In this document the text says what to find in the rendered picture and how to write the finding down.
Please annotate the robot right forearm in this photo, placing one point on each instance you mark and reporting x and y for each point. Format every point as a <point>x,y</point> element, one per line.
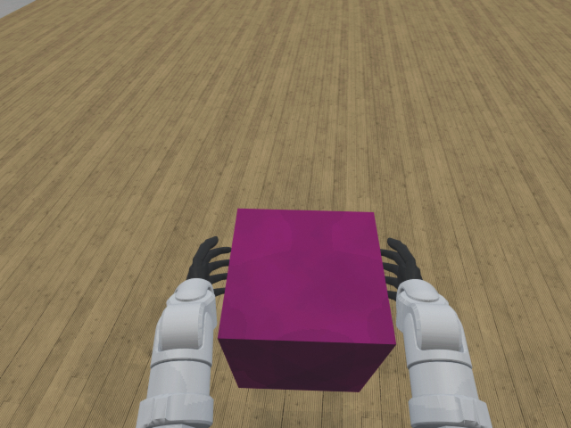
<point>442,384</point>

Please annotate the robot left forearm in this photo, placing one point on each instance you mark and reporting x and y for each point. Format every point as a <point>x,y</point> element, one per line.
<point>178,393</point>

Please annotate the left robot hand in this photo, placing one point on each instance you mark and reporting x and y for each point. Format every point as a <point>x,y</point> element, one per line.
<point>201,268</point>

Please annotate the carton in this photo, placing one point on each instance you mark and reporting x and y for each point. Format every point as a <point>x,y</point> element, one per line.
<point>305,305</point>

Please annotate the right robot hand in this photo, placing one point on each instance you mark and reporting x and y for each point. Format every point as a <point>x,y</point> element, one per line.
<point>405,269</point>

